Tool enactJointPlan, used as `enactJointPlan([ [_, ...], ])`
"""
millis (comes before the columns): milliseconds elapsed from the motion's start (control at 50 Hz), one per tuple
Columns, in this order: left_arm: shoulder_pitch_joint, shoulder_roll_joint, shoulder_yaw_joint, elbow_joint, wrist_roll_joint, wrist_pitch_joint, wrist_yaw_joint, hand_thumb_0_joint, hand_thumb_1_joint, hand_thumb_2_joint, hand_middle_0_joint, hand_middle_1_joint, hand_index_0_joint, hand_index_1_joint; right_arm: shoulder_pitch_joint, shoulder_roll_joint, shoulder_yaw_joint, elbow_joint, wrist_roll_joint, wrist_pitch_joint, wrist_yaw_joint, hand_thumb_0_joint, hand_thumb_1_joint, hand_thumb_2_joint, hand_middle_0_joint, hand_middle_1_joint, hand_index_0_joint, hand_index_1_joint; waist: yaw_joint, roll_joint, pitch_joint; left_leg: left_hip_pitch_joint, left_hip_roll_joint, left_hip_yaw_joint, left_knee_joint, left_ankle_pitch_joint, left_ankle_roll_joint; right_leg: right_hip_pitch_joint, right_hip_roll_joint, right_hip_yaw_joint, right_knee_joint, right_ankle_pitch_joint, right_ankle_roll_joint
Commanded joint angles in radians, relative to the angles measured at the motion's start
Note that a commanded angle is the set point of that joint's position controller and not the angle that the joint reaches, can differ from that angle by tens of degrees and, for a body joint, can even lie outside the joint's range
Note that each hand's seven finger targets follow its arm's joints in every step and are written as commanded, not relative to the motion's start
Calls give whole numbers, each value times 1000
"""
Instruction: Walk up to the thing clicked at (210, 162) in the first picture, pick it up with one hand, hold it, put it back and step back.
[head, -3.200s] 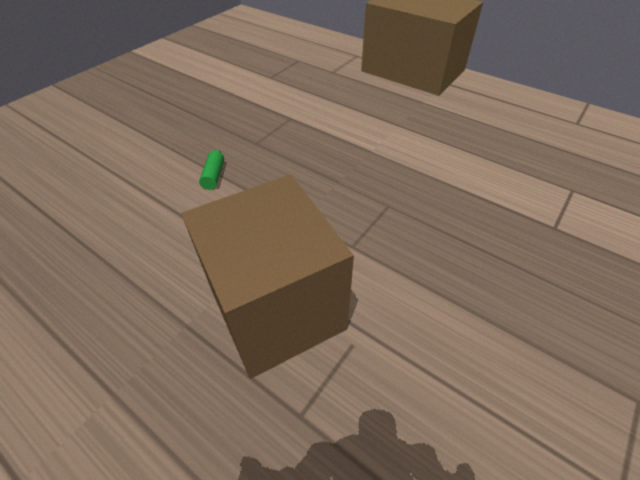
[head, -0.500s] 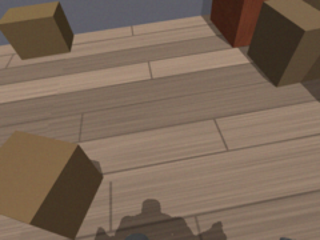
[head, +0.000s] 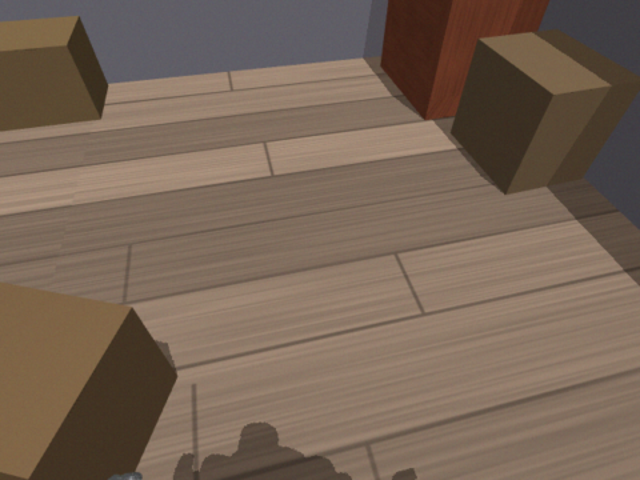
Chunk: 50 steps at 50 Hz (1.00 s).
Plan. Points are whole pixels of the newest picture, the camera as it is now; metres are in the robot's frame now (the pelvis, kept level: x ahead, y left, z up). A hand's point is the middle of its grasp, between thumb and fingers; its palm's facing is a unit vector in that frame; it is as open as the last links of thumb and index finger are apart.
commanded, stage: walk up
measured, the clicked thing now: out of the picture +0.63 +1.53 -0.73
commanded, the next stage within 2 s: stand in 0.32 s
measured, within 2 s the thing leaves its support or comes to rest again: neither
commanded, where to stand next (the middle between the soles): +0.05 +0.01 m, yaw +1 degrees
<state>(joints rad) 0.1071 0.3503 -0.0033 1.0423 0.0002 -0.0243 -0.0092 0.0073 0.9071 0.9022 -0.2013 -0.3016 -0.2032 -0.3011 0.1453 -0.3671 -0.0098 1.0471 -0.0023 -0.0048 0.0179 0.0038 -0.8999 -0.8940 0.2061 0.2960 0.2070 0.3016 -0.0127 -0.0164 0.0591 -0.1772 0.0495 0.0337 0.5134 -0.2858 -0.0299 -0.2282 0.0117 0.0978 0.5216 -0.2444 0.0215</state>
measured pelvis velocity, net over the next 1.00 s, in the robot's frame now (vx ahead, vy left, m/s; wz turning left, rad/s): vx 0.00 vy -0.01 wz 0.01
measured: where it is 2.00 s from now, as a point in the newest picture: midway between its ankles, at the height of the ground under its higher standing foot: outside the picture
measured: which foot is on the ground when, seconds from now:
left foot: down 0.00-1.00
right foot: down 0.00-1.00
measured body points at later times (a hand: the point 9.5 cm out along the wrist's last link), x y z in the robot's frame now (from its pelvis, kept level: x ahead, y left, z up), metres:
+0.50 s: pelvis +0.00 +0.00 +0.01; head +0.02 +0.00 +0.46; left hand +0.08 +0.30 -0.12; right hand +0.09 -0.30 -0.13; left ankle +0.00 +0.14 -0.74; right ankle +0.03 -0.14 -0.74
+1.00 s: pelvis +0.00 -0.01 +0.01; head +0.01 -0.01 +0.46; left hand +0.08 +0.30 -0.12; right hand +0.07 -0.31 -0.12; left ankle +0.00 +0.14 -0.74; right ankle +0.03 -0.14 -0.74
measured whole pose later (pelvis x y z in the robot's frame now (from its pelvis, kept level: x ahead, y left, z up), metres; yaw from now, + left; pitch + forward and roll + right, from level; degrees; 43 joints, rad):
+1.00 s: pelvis +0.00 -0.01 +0.01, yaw +1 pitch -3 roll +0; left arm 0.10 0.36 -0.01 1.13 0.01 -0.02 -0.01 0.01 0.91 0.90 -0.20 -0.30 -0.20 -0.30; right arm 0.11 -0.36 -0.02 1.14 -0.01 0.00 0.02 0.00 -0.90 -0.89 0.21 0.30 0.21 0.30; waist -0.02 0.00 0.06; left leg -0.11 0.05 0.02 0.34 -0.19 -0.04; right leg -0.16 0.01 0.08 0.36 -0.16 0.02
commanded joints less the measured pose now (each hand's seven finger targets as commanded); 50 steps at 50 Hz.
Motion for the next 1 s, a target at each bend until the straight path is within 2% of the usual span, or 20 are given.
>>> enactJointPlan([
  [0, -42, 216, 53, -28, -2, -20, 17, 0, 900, 900, -200, -300, -200, -300, -72, -216, -43, -48, -1, -28, -15, 0, -900, -900, 200, 300, 200, 300, 16, 54, -71, 1, 85, -95, -158, 53, 73, 50, -77, 71, -110, 162, -66],
  [60, -67, 217, 50, -14, 1, -21, 16, 0, 900, 900, -200, -300, -200, -300, -78, -209, -42, -36, -1, -25, -14, 0, -900, -900, 200, 300, 200, 300, 5, 32, -77, 22, 79, -78, -159, 69, 70, 51, -87, 78, -143, 185, -59],
  [280, -72, 210, 45, 34, 4, -14, 17, 0, 900, 900, -200, -300, -200, -300, -111, -209, -51, -1, -3, -21, -13, 0, -900, -900, 200, 300, 200, 300, 6, 13, -88, 94, 86, -64, -210, 97, 65, 49, -87, 65, -177, 210, -44],
  [300, -72, 223, 40, 36, 11, -15, 18, 0, 900, 900, -200, -300, -200, -300, -105, -202, -50, 1, -6, -20, -15, 0, -900, -900, 200, 300, 200, 300, -3, -14, -74, 78, 88, -87, -216, 139, 50, 54, -103, 58, -182, 237, -37],
  [400, -62, 220, 39, 41, 5, -14, 19, 0, 900, 900, -200, -300, -200, -300, -98, -203, -49, 19, -5, -21, -17, 0, -900, -900, 200, 300, 200, 300, -2, 4, -108, 124, 88, -78, -218, 212, 46, 73, -110, 56, -183, 287, -35],
  [480, -58, 222, 38, 39, 7, -13, 20, 0, 900, 900, -200, -300, -200, -300, -103, -200, -48, 24, -6, -18, -16, 0, -900, -900, 200, 300, 200, 300, 1, 9, -95, 108, 84, -75, -228, 158, 43, 68, -113, 55, -203, 228, -34],
  [620, -54, 223, 37, 34, 7, -15, 20, 0, 900, 900, -200, -300, -200, -300, -98, -196, -47, 32, -6, -18, -15, 0, -900, -900, 200, 300, 200, 300, -2, 21, -109, 111, 84, -72, -223, 189, 39, 85, -120, 56, -203, 273, -38],
  [660, -55, 225, 38, 33, 5, -13, 21, 0, 900, 900, -200, -300, -200, -300, -97, -193, -46, 34, -5, -17, -15, 0, -900, -900, 200, 300, 200, 300, 2, 22, -85, 100, 82, -75, -230, 162, 37, 71, -115, 52, -211, 224, -37],
  [760, -53, 226, 39, 31, 8, -13, 19, 0, 900, 900, -200, -300, -200, -300, -88, -195, -47, 30, -7, -17, -15, 0, -900, -900, 200, 300, 200, 300, -1, 12, -85, 103, 84, -77, -234, 139, 38, 63, -117, 55, -217, 206, -38],
  [800, -51, 229, 39, 31, 8, -13, 19, 0, 900, 900, -200, -300, -200, -300, -92, -195, -47, 33, -5, -15, -14, 0, -900, -900, 200, 300, 200, 300, 2, 4, -71, 96, 83, -81, -233, 113, 39, 57, -116, 56, -230, 166, -37],
  [840, -55, 226, 39, 27, 10, -13, 20, 0, 900, 900, -200, -300, -200, -300, -79, -195, -48, 31, -6, -14, -14, 0, -900, -900, 200, 300, 200, 300, -2, 3, -80, 96, 83, -80, -229, 128, 39, 68, -119, 55, -228, 187, -38],
  [900, -51, 229, 39, 25, 8, -11, 19, 0, 900, 900, -200, -300, -200, -300, -73, -194, -48, 31, -8, -14, -15, 0, -900, -900, 200, 300, 200, 300, -2, 5, -67, 92, 81, -77, -233, 95, 39, 48, -117, 63, -238, 142, -39],
  [940, -48, 226, 38, 22, 9, -10, 18, 0, 900, 900, -200, -300, -200, -300, -78, -201, -49, 32, -7, -15, -14, 0, -900, -900, 200, 300, 200, 300, 2, 15, -69, 92, 83, -83, -232, 94, 40, 48, -115, 58, -237, 134, -39],
  [980, -53, 226, 39, 21, 8, -12, 18, 0, 900, 900, -200, -300, -200, -300, -74, -200, -49, 28, -8, -15, -14, 0, -900, -900, 200, 300, 200, 300, -1, 8, -83, 91, 84, -83, -231, 117, 42, 65, -118, 57, -228, 173, -40],
])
